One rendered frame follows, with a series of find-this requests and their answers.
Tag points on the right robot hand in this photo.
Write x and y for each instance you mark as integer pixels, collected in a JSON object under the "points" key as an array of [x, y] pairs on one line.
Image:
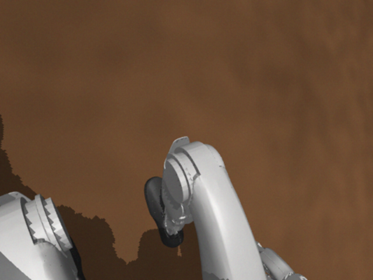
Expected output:
{"points": [[274, 264]]}

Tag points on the left robot foot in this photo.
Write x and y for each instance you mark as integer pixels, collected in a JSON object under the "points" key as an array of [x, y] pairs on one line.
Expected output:
{"points": [[77, 259]]}

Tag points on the right robot foot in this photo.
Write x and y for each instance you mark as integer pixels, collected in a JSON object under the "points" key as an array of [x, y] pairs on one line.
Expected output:
{"points": [[156, 208]]}

